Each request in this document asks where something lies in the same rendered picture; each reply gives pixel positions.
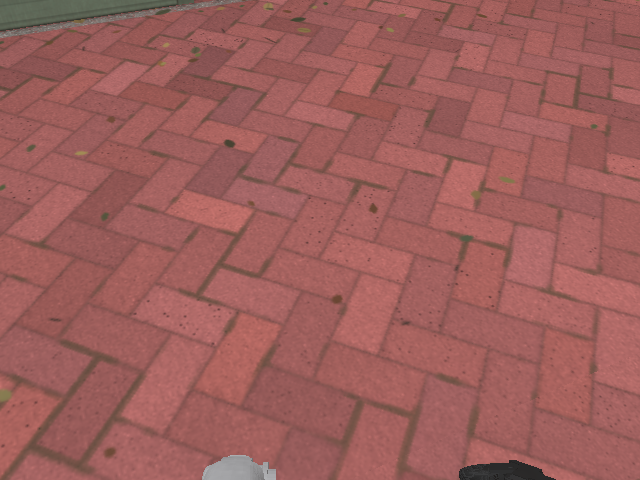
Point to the robot right hand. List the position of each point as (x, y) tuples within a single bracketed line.
[(514, 470)]

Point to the robot left thigh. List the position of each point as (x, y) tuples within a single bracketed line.
[(239, 468)]

